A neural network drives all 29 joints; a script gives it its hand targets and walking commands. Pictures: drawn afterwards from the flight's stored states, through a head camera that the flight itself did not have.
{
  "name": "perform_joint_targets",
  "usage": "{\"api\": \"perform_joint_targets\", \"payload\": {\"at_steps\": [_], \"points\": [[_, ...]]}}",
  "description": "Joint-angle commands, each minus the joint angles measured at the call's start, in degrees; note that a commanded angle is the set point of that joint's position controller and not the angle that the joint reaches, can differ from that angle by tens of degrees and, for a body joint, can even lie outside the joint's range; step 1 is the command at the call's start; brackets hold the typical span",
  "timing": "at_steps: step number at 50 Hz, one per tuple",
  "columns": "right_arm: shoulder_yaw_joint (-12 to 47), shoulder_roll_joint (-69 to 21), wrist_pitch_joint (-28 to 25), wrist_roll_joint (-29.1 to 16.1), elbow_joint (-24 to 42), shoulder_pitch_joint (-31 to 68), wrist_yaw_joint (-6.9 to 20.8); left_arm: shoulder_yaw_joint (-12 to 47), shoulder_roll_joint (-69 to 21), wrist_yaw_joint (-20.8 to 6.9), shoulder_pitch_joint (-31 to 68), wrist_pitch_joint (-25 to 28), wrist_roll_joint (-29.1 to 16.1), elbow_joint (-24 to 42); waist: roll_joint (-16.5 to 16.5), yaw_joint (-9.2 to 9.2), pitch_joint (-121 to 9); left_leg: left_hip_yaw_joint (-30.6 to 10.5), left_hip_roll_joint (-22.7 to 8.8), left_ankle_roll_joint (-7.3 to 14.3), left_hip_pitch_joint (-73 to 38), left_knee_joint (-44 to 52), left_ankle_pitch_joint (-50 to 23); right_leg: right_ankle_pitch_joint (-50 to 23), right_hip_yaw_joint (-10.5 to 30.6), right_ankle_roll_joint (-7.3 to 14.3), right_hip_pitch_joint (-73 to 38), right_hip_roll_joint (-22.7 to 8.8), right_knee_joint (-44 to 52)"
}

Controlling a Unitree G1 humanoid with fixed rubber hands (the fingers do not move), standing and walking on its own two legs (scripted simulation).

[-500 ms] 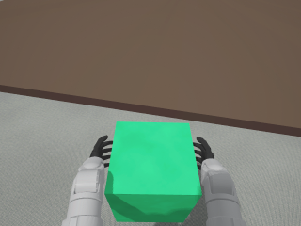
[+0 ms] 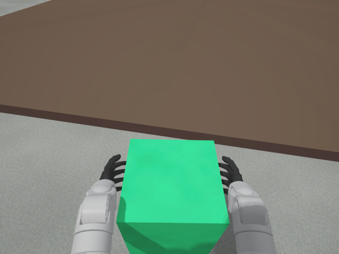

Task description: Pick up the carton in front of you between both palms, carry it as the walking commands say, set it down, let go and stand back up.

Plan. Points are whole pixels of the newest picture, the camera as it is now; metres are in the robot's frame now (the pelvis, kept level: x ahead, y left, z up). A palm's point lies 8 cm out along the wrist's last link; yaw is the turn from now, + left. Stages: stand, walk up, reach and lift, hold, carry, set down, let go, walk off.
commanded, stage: hold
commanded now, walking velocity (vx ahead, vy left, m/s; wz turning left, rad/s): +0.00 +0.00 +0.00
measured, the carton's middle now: (170, 199) +0.29 +0.00 -0.02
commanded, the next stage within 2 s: carry in 0.22 s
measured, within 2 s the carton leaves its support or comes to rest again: neither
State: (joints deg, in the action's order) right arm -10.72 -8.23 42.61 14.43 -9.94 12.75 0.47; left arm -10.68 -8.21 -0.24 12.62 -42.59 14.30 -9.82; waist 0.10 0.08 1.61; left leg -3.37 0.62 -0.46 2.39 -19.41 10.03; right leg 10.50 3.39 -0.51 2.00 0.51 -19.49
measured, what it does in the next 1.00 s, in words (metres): walks ahead: left foot, then right foot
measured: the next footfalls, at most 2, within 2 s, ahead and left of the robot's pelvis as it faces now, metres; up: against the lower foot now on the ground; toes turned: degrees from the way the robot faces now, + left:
left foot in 0.66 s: +0.16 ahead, +0.10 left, +0.00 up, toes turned +10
right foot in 0.98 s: +0.44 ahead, -0.14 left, +0.00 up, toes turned -13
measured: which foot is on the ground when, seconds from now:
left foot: down 0.00-0.44, up 0.46-0.64, down 0.66-1.00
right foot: down 0.00-0.66, up 0.68-0.96, down 0.98-1.00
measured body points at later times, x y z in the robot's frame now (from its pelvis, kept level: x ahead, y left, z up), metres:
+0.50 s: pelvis +0.04 -0.02 -0.01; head -0.02 -0.02 +0.43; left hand +0.33 +0.13 +0.08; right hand +0.33 -0.17 +0.08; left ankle +0.01 +0.12 -0.73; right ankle +0.01 -0.13 -0.75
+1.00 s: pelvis +0.29 -0.04 -0.03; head +0.26 -0.05 +0.42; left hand +0.54 +0.11 +0.06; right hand +0.52 -0.20 +0.06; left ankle +0.13 +0.09 -0.75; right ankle +0.40 -0.13 -0.75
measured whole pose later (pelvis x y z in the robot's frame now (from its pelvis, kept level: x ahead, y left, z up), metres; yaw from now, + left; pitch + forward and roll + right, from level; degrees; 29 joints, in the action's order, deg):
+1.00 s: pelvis +0.29 -0.04 -0.03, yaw -1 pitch +4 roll +0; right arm -2.3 -7.7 65.1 -1.3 28.9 -4.3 -11.3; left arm -3.7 -7.8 11.4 -4.5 -63.7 -0.7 27.9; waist -2.1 2.3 -9.5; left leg 9.5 -5.9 -3.0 1.1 -26.7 27.9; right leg 7.0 -13.0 1.8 28.2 -3.5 -30.3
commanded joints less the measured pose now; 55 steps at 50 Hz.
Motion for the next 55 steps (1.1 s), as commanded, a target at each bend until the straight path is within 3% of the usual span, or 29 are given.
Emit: {"api": "perform_joint_targets", "payload": {"at_steps": [1, 10, 11, 13, 14, 17, 20, 21, 22, 23, 24, 25, 27, 30, 32, 33, 34, 35, 36, 37, 38, 42, 46, 49, 50, 51, 52, 53, 55], "points": [[28.24, -49.62, -0.42, -12.27, 1.50, 24.39, 12.04, 28.30, -49.38, -12.18, 24.48, 0.35, -12.10, 1.59, -0.04, 0.05, -9.00, -0.59, 4.69, 0.32, -1.93, 2.60, -6.68, -6.49, 0.76, 0.38, -0.65, 4.62, 2.78], [28.90, -51.86, -1.12, -12.90, 0.30, 31.76, 13.02, 28.85, -51.75, -13.19, 31.70, 1.06, -12.67, 0.34, -0.10, -0.07, -11.24, -0.41, 4.35, 0.61, -1.05, 1.38, -1.63, -1.57, 0.50, 0.65, 0.41, 4.36, 1.67], [29.67, -51.77, -0.79, -13.28, -0.09, 33.54, 12.84, 29.56, -51.92, -13.10, 34.22, 0.67, -13.54, -0.83, -1.42, 0.09, -15.93, -0.29, -6.49, 0.72, 4.57, -1.97, 9.16, 8.47, 0.59, 1.04, 5.80, -5.40, -2.30], [30.71, -51.93, -0.58, -15.01, 1.67, 33.69, 12.39, 30.87, -51.74, -12.87, 34.66, 0.44, -14.79, 1.55, -1.53, -0.07, -13.80, -2.36, -5.48, 1.14, 10.99, 0.64, 31.88, 29.22, 0.84, 1.09, 11.94, -3.54, -1.38], [31.65, -52.09, -0.39, -15.52, 2.92, 34.52, 12.09, 31.81, -52.08, -12.64, 35.14, 0.28, -15.37, 2.67, -1.92, 0.11, -12.98, -2.38, -5.75, 1.27, 11.87, 0.44, 33.13, 29.34, -0.22, 0.87, 14.00, -3.00, -2.91], [34.29, -51.82, 1.55, -16.75, 5.78, 31.94, 10.87, 34.95, -51.96, -11.75, 33.84, -1.51, -17.55, 5.98, -5.25, 0.14, -18.36, -5.60, -8.26, 3.62, 9.77, 0.81, 24.41, 14.21, -5.05, 0.33, 14.01, -0.78, -12.33], [37.22, -51.51, 5.06, -18.14, 11.53, 30.79, 9.34, 38.67, -52.10, -10.92, 33.72, -4.74, -20.32, 11.36, -7.96, 0.33, -17.14, -8.16, -11.05, 5.58, 14.67, 2.91, 32.25, 15.95, -7.91, 0.36, 13.59, 0.47, -10.07], [38.16, -51.32, 6.43, -18.67, 13.63, 31.09, 8.82, 39.33, -51.83, -10.41, 33.70, -5.99, -20.93, 13.05, -6.21, 0.12, -15.96, -5.46, -9.58, 4.61, 18.45, 1.04, 31.43, 17.06, -6.49, 0.67, 10.74, -0.52, -7.00], [39.18, -50.89, 7.79, -19.30, 15.68, 31.02, 8.27, 39.81, -51.08, -9.75, 33.21, -7.26, -21.26, 14.71, -1.03, -0.20, -14.89, -0.68, -6.65, 2.85, 22.47, -5.30, 27.90, 20.98, -0.26, 1.83, 8.44, -4.55, -1.91], [40.10, -50.44, 9.16, -20.13, 17.65, 30.98, 7.64, 39.97, -50.03, -8.90, 31.05, -8.61, -21.48, 16.11, 9.49, -1.08, -14.62, 5.52, -3.16, 0.43, 29.01, -17.87, 21.83, 27.94, 12.53, 4.76, 4.45, -12.40, 4.80], [40.67, -49.82, 10.43, -20.74, 19.10, 30.71, 6.98, 39.56, -49.04, -7.93, 28.33, -10.03, -21.57, 16.92, 14.88, -1.68, -12.62, 9.41, -0.62, -0.89, 37.75, -25.05, 18.53, 28.42, 23.13, 8.43, -0.48, -18.39, 9.44], [41.91, -49.21, 11.69, -21.81, 21.33, 30.83, 6.36, 39.60, -48.23, -6.73, 26.41, -11.30, -21.29, 19.13, 13.44, -1.85, -11.24, 7.64, -3.19, -0.40, 40.62, -25.23, 19.14, 20.55, 26.12, 11.38, -1.39, -20.64, 9.65], [43.25, -48.55, 14.13, -23.45, 24.73, 28.45, 4.71, 39.72, -47.51, -4.29, 23.78, -13.71, -21.22, 23.93, 7.80, -1.55, -14.27, 8.48, -3.43, 0.12, 37.06, -20.07, 18.35, 9.81, 17.63, 10.89, -1.93, -18.57, 6.45], [43.05, -47.99, 17.54, -24.29, 29.63, 20.24, 1.44, 40.60, -46.75, -1.43, 18.86, -17.28, -22.61, 30.86, 9.69, -1.35, -18.16, 14.28, 0.48, -0.41, 24.66, -9.33, 9.41, 3.25, 5.42, 7.61, 1.29, -13.41, 2.82], [40.95, -46.61, 19.56, -23.43, 32.25, 14.21, -1.04, 40.39, -45.44, 0.60, 13.81, -19.43, -23.08, 33.82, 6.12, -0.50, -21.17, 15.44, 0.02, -0.06, 5.20, -1.44, 2.01, 5.55, -1.84, 5.45, 11.81, -10.17, -4.35], [39.53, -45.42, 20.47, -22.75, 33.11, 10.87, -2.34, 40.18, -44.24, 1.70, 12.39, -20.36, -23.39, 35.28, 2.05, 0.36, -23.64, 9.47, -5.02, 1.32, -8.31, -0.36, 3.50, 6.55, -5.15, 3.76, 21.98, -8.43, -12.21], [37.99, -43.75, 21.13, -21.78, 33.99, 7.98, -3.86, 40.10, -43.34, 2.71, 12.44, -21.50, -24.14, 38.19, -11.88, 1.31, -24.01, -10.79, -17.67, 6.44, -16.83, 4.49, 14.66, 12.87, -11.01, 0.63, 36.11, -4.32, -27.07], [36.38, -42.93, 21.58, -20.62, 34.28, 6.50, -5.38, 40.12, -42.05, 3.60, 13.61, -22.52, -25.15, 40.26, -16.71, 1.74, -21.05, -24.80, -26.40, 13.00, -18.79, 5.97, 11.10, 19.94, -9.88, 0.65, 47.11, -1.92, -34.21], [35.73, -42.96, 22.03, -20.70, 36.69, 5.76, -6.44, 40.46, -42.01, 4.26, 13.88, -23.00, -26.18, 41.62, -11.51, 1.90, -18.53, -24.73, -27.49, 15.29, -16.50, 5.20, 5.24, 21.52, -6.15, 1.40, 50.25, -5.16, -39.40], [35.67, -43.26, 22.30, -21.44, 39.41, 6.33, -7.26, 40.05, -42.11, 4.80, 12.85, -23.14, -26.58, 42.45, -6.94, 1.80, -17.68, -20.68, -26.19, 14.57, -14.29, 5.00, 1.06, 20.89, -5.58, 1.64, 50.87, -6.72, -41.56], [35.75, -42.80, 22.35, -21.82, 41.36, 8.35, -8.05, 39.18, -41.92, 5.51, 12.28, -23.12, -26.39, 42.55, -3.99, 1.71, -17.80, -16.65, -24.73, 13.09, -12.65, 6.27, 2.75, 17.97, -5.38, 1.54, 50.32, -7.63, -40.03], [36.76, -39.38, 21.42, -23.88, 44.63, 8.97, -10.10, 34.83, -39.45, 9.24, 6.15, -21.72, -23.03, 42.08, -6.20, 1.04, -15.83, 0.17, -17.44, 8.36, -2.24, 9.01, 1.61, 5.83, -9.89, -0.05, 37.69, -6.28, -24.12], [37.07, -35.29, 20.51, -25.03, 45.01, 5.64, -11.27, 32.52, -35.67, 11.79, 1.65, -20.57, -21.09, 41.69, -8.35, 0.87, -13.20, 7.73, -15.38, 5.88, 5.07, 7.69, -1.25, -3.19, -15.58, 0.35, 23.72, -3.30, -12.69], [37.25, -33.12, 20.58, -24.96, 44.96, 3.44, -11.38, 32.63, -33.45, 11.94, -0.51, -20.42, -21.60, 41.76, -6.09, -0.38, -15.96, 14.89, -11.39, 2.95, 10.98, -8.06, -10.74, -0.77, -20.18, 1.52, 5.18, -0.16, -9.25], [37.02, -31.83, 20.79, -24.98, 44.84, 2.83, -11.38, 32.78, -32.89, 11.89, -1.19, -20.49, -21.82, 41.83, -2.60, -1.37, -19.30, 16.50, -9.43, 1.22, 16.63, -19.61, -8.70, 3.40, -14.09, 2.14, -4.85, -4.34, -8.87], [37.39, -31.16, 21.23, -25.17, 46.29, 2.96, -11.29, 32.84, -31.76, 11.90, -1.11, -20.53, -21.78, 41.78, 11.80, -2.20, -21.85, 15.95, -3.57, -2.19, 29.21, -37.55, 3.27, 18.73, 14.29, 8.97, -11.36, -20.18, 2.30], [38.32, -31.29, 21.47, -25.58, 46.69, 3.58, -11.03, 33.63, -32.51, 11.56, -1.00, -20.71, -22.46, 41.52, 17.47, -1.97, -20.51, 10.30, -0.80, -1.76, 39.40, -48.08, 17.96, 15.42, 28.49, 13.63, -13.57, -26.47, 8.89], [39.20, -33.32, 21.51, -25.91, 46.23, 2.87, -10.59, 35.10, -34.09, 10.78, -0.72, -20.77, -23.41, 43.21, 11.95, -1.58, -19.82, 5.78, -5.03, -0.02, 41.34, -53.18, 17.33, 9.40, 25.00, 13.37, -11.00, -26.66, 8.22], [39.07, -37.33, 21.09, -25.13, 45.34, 2.50, -9.22, 38.27, -37.94, 9.11, 2.10, -20.32, -24.48, 45.64, 2.79, -1.30, -19.95, 4.04, -8.94, 1.83, 40.91, -52.59, 11.28, 5.23, 16.09, 11.11, -4.92, -23.94, 7.27]]}}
